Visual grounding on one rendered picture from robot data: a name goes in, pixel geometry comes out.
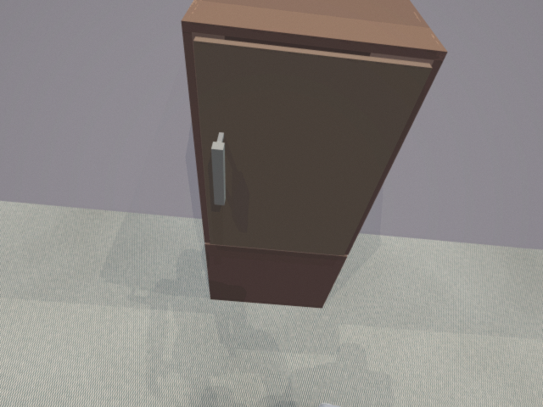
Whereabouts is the cupboard door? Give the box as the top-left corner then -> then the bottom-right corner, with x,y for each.
193,36 -> 432,256

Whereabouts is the handle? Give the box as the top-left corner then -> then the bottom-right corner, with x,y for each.
211,132 -> 226,205

